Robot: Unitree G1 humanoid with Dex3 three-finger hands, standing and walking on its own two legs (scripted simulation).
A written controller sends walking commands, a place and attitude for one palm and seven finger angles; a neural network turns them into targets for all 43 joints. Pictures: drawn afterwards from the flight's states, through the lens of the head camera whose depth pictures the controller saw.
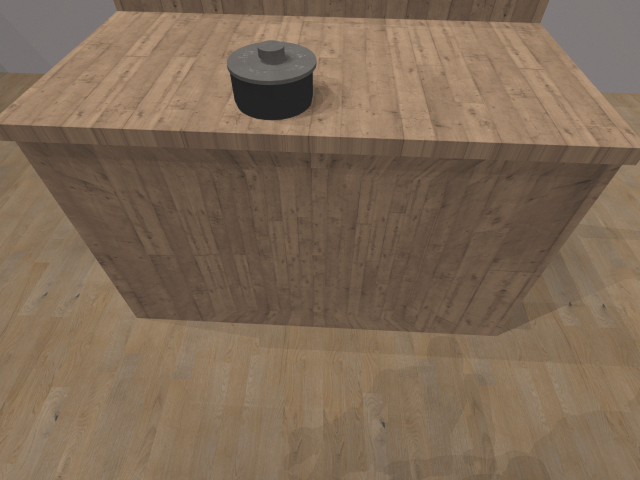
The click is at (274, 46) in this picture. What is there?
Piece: lid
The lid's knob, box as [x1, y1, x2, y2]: [257, 40, 284, 60]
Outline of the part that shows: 257,45 258,56 262,59 274,60 281,58 284,54 283,44 279,41 268,40 260,42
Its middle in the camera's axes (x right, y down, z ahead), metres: -0.10 -0.37 +0.77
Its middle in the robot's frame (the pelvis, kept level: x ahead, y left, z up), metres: +0.84 +0.14 +0.15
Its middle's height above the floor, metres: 0.93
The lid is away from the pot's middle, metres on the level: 0.00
